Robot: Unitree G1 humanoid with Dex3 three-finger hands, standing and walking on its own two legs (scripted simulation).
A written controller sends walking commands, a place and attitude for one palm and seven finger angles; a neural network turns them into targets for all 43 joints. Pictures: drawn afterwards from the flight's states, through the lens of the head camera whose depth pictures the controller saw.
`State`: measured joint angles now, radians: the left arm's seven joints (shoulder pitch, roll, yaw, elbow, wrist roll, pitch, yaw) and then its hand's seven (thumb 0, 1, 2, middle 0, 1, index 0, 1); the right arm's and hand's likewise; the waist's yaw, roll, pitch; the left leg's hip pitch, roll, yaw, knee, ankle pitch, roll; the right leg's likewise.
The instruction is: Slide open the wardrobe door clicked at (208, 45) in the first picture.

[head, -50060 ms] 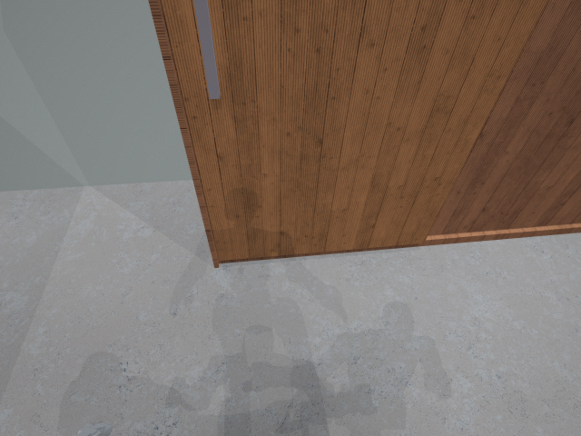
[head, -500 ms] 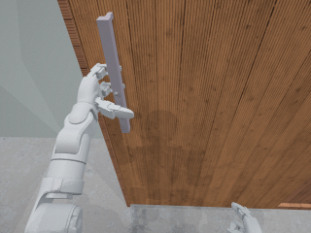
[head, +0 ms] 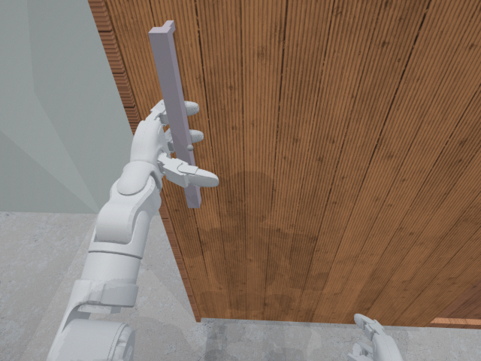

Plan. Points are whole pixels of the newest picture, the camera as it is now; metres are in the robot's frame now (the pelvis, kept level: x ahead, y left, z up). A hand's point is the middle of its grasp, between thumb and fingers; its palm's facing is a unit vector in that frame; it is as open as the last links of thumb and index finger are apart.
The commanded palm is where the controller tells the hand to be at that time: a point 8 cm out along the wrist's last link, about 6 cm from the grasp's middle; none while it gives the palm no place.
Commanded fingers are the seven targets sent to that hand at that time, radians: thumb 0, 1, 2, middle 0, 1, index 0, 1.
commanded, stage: slide the fingers in behind the handle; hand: left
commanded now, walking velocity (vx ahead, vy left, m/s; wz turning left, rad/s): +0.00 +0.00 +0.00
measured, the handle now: (184, 129) +0.44 +0.13 +0.20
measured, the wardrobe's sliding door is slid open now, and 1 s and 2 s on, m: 0.00 0.00 0.00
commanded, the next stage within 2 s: grip the handle and tug to test in 0.64 s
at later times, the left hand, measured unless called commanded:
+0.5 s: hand (186, 148) +0.37 +0.11 +0.20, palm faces +0.00 -1.00 +0.01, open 14.0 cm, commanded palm +0.35 +0.16 +0.20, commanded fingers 0.00 -0.50 0.30 -0.30 -1.20 -0.30 -1.20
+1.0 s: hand (188, 148) +0.37 +0.11 +0.21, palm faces +0.00 -1.00 -0.01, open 12.5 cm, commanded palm +0.34 +0.15 +0.20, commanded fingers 0.00 0.15 0.58 -0.37 -1.29 -0.37 -1.29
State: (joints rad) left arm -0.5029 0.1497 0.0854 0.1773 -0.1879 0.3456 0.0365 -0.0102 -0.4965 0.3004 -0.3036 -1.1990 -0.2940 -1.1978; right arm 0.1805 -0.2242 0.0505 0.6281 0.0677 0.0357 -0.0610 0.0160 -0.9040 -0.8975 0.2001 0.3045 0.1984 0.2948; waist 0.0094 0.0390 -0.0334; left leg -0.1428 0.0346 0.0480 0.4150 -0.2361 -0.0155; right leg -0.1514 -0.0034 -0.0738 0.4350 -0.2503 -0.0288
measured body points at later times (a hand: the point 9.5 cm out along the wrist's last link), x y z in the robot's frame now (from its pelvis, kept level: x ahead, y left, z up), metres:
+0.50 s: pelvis +0.00 +0.00 +0.00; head -0.03 -0.01 +0.45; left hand +0.37 +0.17 +0.21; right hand +0.17 -0.22 -0.09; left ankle -0.01 +0.13 -0.74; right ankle -0.01 -0.10 -0.74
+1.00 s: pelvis -0.01 +0.01 +0.00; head -0.03 -0.01 +0.45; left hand +0.37 +0.16 +0.21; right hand +0.16 -0.22 -0.09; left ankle -0.01 +0.13 -0.74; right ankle -0.01 -0.10 -0.74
